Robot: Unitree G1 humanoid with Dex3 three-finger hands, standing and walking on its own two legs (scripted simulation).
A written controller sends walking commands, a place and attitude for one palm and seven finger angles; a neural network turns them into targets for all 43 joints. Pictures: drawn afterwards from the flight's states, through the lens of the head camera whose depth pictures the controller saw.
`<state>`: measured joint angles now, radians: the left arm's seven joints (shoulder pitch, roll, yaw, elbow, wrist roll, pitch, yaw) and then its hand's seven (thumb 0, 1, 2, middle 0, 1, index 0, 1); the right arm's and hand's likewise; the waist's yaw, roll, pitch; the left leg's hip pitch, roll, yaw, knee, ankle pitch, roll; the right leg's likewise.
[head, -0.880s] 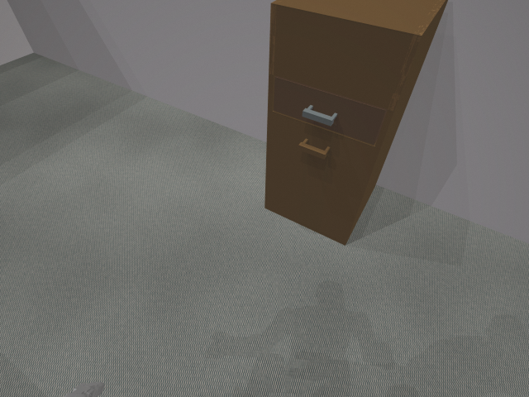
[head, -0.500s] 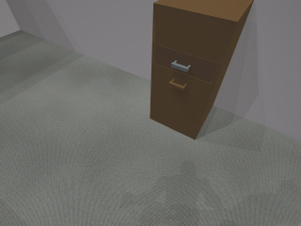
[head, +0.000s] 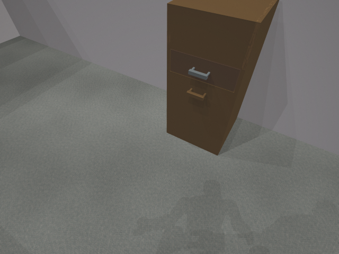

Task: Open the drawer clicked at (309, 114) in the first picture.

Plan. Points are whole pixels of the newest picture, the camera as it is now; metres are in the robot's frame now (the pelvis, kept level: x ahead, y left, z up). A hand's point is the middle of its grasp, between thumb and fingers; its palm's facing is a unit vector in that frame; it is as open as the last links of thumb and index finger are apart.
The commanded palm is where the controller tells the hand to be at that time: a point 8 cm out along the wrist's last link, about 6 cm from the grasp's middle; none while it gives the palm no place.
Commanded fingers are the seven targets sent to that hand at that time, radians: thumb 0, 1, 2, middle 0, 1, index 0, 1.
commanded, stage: look at it before walking up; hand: left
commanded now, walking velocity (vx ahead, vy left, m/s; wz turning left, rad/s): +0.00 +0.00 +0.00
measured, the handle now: (199, 72) +1.00 -0.11 -0.13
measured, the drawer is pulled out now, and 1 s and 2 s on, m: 0.00 0.00 0.00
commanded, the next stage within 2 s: turn to face it in 0.56 s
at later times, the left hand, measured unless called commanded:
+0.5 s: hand out of the picture +0.08 +0.25 -0.15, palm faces -0.03 -0.94 -0.33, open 7.4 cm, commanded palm none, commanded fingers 0.00 0.90 0.90 -0.20 -0.30 -0.20 -0.30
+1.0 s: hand out of the picture +0.07 +0.20 -0.18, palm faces -0.12 -0.95 -0.28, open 7.4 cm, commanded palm none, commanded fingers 0.00 0.90 0.90 -0.20 -0.30 -0.20 -0.30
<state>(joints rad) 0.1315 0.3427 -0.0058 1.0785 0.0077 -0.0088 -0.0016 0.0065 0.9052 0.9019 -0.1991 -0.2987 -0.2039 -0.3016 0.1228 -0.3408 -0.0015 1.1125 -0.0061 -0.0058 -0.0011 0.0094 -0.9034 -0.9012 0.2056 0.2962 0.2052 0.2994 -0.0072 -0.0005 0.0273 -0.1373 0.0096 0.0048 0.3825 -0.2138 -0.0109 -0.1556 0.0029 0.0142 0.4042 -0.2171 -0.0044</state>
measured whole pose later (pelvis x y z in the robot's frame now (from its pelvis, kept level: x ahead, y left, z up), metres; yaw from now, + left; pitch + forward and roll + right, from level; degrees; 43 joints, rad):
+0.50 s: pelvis +0.00 +0.00 +0.00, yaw +0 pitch -2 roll +0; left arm 0.13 0.34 -0.01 1.08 0.01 -0.01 0.00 0.01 0.91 0.90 -0.20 -0.30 -0.20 -0.30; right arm 0.12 -0.34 0.00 1.11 0.00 -0.01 0.00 0.01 -0.90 -0.90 0.21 0.30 0.21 0.30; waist 0.00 0.00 0.03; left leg -0.13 0.01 0.00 0.36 -0.21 -0.01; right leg -0.15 0.01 0.01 0.38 -0.21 -0.01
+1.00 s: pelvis -0.01 -0.01 -0.02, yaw -9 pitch -1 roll +2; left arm 0.22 0.26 0.04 0.97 0.02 0.06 -0.01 0.01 0.91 0.90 -0.20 -0.30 -0.20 -0.30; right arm 0.14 -0.24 -0.03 0.99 -0.01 0.02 -0.02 0.01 -0.90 -0.90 0.21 0.30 0.20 0.30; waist 0.02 -0.02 0.08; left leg -0.22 0.06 0.15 0.58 -0.32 -0.02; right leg -0.35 0.02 0.03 0.76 -0.40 0.00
